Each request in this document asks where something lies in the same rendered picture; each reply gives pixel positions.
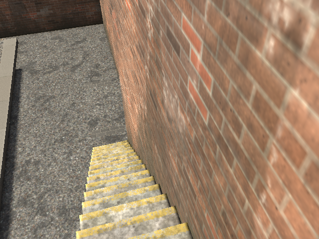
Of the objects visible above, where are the stairs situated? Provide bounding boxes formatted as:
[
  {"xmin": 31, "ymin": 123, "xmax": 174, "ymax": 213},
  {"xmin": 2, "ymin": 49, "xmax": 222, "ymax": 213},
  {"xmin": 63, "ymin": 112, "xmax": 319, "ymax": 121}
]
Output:
[{"xmin": 76, "ymin": 140, "xmax": 193, "ymax": 239}]

